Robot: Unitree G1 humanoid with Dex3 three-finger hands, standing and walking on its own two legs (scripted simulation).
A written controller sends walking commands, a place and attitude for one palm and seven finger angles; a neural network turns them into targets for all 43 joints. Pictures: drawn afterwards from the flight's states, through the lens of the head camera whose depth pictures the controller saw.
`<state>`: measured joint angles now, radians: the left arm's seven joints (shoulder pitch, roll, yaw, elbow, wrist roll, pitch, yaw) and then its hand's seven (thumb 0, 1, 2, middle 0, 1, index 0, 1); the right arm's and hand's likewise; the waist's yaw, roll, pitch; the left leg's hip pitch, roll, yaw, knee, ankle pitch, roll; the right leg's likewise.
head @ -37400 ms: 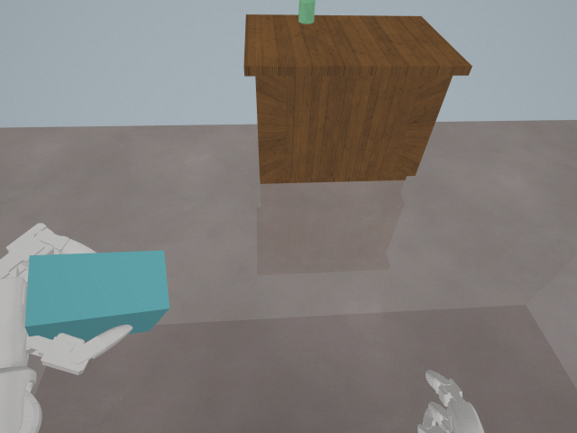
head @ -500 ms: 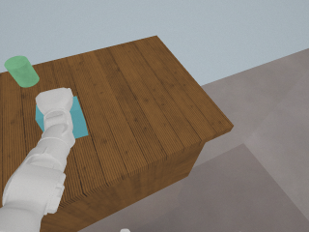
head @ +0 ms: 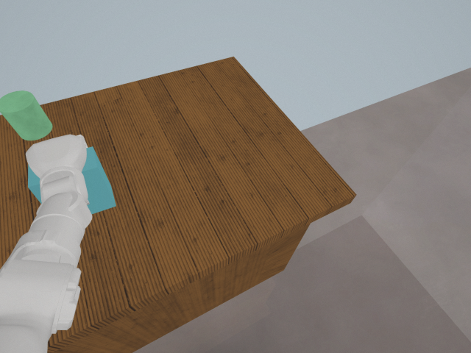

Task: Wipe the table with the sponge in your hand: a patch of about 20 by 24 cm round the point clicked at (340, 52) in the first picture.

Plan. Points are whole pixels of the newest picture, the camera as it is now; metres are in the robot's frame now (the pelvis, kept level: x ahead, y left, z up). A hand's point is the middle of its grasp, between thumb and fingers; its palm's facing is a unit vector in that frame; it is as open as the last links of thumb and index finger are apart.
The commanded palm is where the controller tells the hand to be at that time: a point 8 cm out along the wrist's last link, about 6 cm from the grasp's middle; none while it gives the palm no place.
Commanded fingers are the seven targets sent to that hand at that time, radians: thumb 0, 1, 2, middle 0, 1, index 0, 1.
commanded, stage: slide back across to the first lane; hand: left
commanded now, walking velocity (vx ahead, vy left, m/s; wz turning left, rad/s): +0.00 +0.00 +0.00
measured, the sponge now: (79, 192) +0.42 +0.31 -0.02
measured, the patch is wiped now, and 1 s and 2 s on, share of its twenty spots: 1.00 1.00 1.00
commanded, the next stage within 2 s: wipe back along the first lane in 0.32 s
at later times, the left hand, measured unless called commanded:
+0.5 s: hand (44, 189) +0.40 +0.34 +0.02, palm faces -0.13 -0.02 -0.99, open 10.1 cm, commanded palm +0.37 +0.33 +0.07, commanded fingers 0.00 0.10 1.30 -1.20 -1.60 -1.20 -1.60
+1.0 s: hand (46, 216) +0.35 +0.32 +0.02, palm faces -0.08 -0.01 -1.00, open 10.1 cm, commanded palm +0.31 +0.30 +0.05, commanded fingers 0.00 0.10 1.30 -1.20 -1.60 -1.20 -1.60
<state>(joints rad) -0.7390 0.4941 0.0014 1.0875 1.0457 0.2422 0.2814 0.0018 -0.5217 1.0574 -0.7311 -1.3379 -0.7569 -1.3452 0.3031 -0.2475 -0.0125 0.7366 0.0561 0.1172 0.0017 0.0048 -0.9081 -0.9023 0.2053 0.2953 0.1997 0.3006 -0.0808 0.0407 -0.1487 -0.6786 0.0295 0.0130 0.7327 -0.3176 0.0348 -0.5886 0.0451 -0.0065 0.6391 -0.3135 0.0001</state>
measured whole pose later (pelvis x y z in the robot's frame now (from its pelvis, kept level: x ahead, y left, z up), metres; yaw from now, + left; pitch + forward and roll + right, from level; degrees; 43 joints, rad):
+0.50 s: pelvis +0.02 +0.00 +0.00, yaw +1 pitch +14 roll -3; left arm -0.61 0.55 0.05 1.00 1.06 0.13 0.24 0.00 -0.52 1.06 -0.72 -1.34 -0.75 -1.35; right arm 0.23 -0.26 -0.02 0.71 0.05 0.13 0.00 0.00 -0.91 -0.90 0.21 0.30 0.20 0.30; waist -0.03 0.04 -0.14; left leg -0.62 0.02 -0.01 0.71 -0.33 0.03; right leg -0.52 0.04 -0.02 0.61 -0.33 -0.01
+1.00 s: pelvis +0.01 +0.00 +0.01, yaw +2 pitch +10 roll -2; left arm -0.39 0.45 -0.05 0.74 1.01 0.23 0.27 0.00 -0.50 1.06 -0.71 -1.35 -0.73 -1.36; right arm 0.19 -0.25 -0.02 0.69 0.07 0.15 -0.01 0.01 -0.91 -0.90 0.20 0.30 0.20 0.30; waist 0.01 0.05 -0.14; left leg -0.55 0.01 -0.01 0.69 -0.32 0.03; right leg -0.45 0.03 -0.03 0.60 -0.33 0.00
